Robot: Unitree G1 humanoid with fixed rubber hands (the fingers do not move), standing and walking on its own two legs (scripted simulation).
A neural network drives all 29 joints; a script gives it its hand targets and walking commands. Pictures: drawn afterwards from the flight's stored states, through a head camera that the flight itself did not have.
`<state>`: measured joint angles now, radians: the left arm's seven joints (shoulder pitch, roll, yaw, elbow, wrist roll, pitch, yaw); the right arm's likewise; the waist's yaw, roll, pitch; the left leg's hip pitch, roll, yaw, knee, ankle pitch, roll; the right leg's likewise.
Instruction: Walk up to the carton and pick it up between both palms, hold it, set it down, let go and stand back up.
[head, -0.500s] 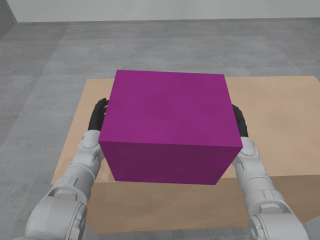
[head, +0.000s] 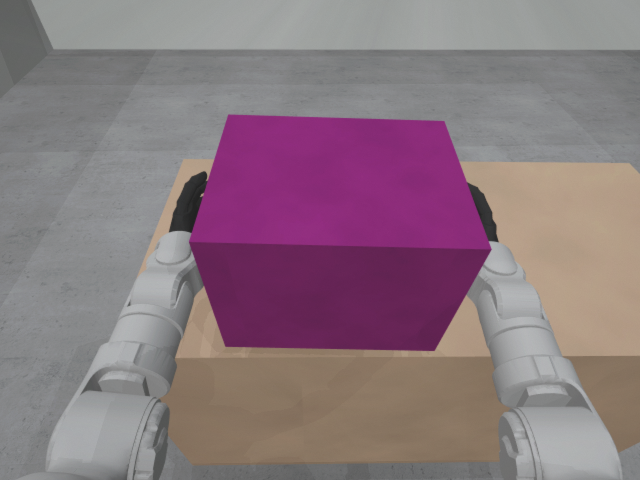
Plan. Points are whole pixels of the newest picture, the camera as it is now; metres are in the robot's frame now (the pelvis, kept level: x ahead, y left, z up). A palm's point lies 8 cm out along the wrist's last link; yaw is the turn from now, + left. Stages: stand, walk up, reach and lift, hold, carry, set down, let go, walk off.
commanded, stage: reach and lift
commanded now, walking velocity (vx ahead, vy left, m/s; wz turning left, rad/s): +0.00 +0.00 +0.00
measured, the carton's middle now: (333, 235) +0.40 -0.03 +0.10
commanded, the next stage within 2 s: hold in 1.18 s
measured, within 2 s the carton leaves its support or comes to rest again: neither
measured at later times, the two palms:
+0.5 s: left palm (149, 223) +0.38 +0.20 +0.15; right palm (457, 236) +0.37 -0.18 +0.14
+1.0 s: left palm (163, 213) +0.37 +0.18 +0.17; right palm (482, 223) +0.37 -0.20 +0.16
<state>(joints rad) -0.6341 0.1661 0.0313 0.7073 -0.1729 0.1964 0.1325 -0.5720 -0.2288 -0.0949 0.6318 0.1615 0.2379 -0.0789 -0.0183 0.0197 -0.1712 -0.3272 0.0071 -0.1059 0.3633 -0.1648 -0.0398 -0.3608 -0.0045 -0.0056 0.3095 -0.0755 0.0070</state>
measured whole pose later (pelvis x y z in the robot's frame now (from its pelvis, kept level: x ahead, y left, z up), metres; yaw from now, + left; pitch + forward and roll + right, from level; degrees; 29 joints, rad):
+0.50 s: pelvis +0.01 +0.02 +0.00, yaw +1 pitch +3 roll -1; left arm -0.55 0.14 0.17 0.34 -0.06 0.48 0.06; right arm -0.49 -0.16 -0.12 0.38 0.18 0.41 -0.12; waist -0.04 0.00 -0.11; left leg -0.23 -0.02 -0.12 0.36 -0.18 -0.01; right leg -0.23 -0.02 -0.01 0.25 -0.07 0.03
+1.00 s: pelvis +0.02 +0.01 +0.00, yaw +0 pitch +0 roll -1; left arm -0.48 0.05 0.25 0.16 0.04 0.60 0.03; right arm -0.51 -0.22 -0.07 0.34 0.23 0.49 -0.11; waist -0.04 0.03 -0.11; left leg -0.15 0.02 -0.10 0.34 -0.20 -0.03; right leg -0.16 0.01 0.02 0.25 -0.09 0.01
